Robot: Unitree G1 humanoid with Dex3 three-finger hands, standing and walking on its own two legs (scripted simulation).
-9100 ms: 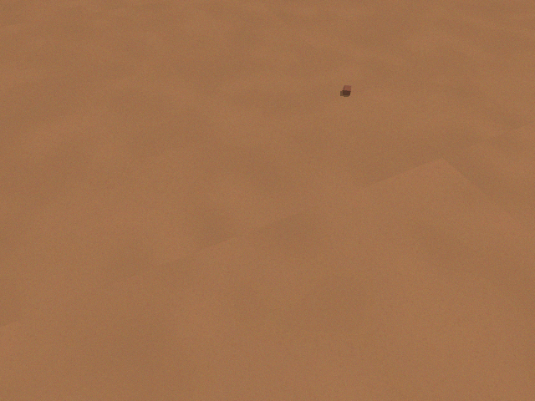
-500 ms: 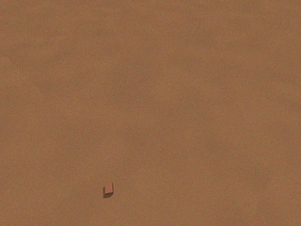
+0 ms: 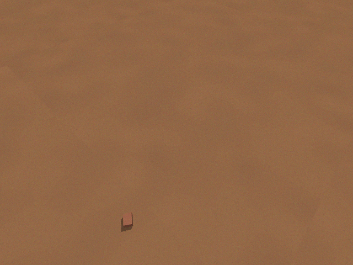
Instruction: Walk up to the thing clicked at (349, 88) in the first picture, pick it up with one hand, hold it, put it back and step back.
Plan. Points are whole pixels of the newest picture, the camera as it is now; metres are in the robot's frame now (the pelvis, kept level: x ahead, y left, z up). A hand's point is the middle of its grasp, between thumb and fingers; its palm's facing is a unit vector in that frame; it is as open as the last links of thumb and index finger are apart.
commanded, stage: stand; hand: left
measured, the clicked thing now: (127, 219) +0.44 +0.27 -0.76
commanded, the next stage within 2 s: none
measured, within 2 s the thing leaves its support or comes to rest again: neither
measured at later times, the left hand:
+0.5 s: hand out of the picture +0.07 +0.26 -0.16, palm faces -0.02 -0.94 -0.35, open 7.4 cm
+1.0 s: hand out of the picture +0.07 +0.26 -0.16, palm faces -0.02 -0.94 -0.35, open 7.4 cm
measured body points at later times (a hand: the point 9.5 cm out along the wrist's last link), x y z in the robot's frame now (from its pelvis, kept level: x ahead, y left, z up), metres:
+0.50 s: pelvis +0.00 +0.00 +0.00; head +0.02 +0.00 +0.45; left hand +0.07 +0.31 -0.13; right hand +0.08 -0.30 -0.13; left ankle +0.01 +0.14 -0.75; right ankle -0.02 -0.13 -0.75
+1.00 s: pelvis +0.01 +0.00 +0.00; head +0.02 +0.00 +0.45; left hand +0.08 +0.31 -0.13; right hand +0.09 -0.30 -0.13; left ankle +0.01 +0.14 -0.75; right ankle -0.02 -0.13 -0.75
